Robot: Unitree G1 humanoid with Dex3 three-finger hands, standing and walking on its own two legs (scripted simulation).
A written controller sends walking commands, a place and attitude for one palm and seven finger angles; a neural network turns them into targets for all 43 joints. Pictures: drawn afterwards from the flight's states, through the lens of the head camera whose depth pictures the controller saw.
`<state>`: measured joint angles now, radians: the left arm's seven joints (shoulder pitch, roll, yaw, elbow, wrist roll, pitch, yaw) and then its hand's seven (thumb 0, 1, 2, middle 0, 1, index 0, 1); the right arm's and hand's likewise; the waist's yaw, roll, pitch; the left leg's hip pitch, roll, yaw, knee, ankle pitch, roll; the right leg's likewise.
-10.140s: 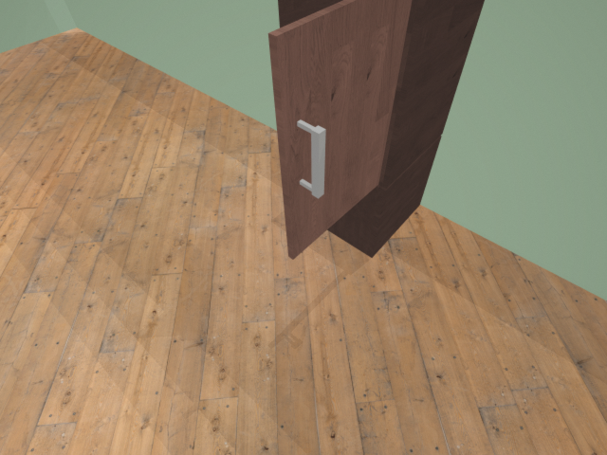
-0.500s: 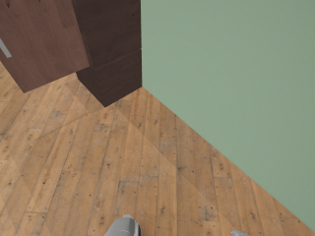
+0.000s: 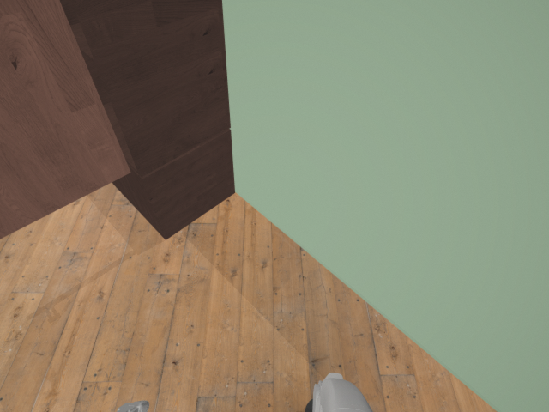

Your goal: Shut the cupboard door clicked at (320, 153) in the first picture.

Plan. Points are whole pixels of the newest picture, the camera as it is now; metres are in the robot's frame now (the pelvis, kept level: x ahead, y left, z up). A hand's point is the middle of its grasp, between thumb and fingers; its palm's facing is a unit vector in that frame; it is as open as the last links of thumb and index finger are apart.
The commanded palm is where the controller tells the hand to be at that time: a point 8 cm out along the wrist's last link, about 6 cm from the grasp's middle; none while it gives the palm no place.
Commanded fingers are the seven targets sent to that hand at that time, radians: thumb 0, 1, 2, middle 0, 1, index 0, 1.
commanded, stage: walk to a spot facing it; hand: left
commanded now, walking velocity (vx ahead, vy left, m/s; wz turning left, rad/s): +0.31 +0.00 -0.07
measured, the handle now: out of the picture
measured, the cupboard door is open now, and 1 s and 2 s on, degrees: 88 88 88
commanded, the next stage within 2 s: turn to face it in 0.06 s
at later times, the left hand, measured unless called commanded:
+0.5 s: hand (192, 363) +0.23 +0.15 -0.18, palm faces +0.16 -0.97 -0.21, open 7.2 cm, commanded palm none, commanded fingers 0.00 0.90 0.90 -0.20 -0.30 -0.20 -0.30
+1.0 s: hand (164, 340) +0.26 +0.20 -0.17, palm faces +0.38 -0.88 -0.27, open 7.3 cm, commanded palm none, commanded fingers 0.00 0.90 0.90 -0.20 -0.30 -0.20 -0.30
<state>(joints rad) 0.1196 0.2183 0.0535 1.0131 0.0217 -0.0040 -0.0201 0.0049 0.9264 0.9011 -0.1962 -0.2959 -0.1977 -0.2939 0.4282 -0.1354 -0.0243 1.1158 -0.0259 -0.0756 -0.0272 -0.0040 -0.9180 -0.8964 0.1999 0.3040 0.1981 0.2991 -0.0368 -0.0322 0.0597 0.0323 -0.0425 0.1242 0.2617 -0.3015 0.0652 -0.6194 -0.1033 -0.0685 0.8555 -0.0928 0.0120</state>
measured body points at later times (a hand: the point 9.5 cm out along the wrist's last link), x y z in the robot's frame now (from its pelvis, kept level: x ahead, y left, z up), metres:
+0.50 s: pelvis +0.19 -0.05 +0.00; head +0.22 -0.03 +0.44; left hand +0.22 +0.20 -0.16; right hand +0.29 -0.28 -0.15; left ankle +0.24 +0.09 -0.70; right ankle +0.17 -0.13 -0.74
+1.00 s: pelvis +0.25 -0.04 -0.01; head +0.30 -0.01 +0.44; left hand +0.24 +0.25 -0.15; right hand +0.41 -0.24 -0.15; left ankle +0.25 +0.08 -0.74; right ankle +0.30 -0.20 -0.70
